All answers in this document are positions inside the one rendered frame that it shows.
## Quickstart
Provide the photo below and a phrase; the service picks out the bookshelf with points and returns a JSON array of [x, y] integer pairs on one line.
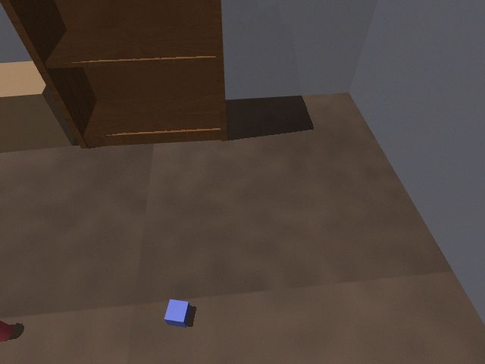
[[127, 72]]

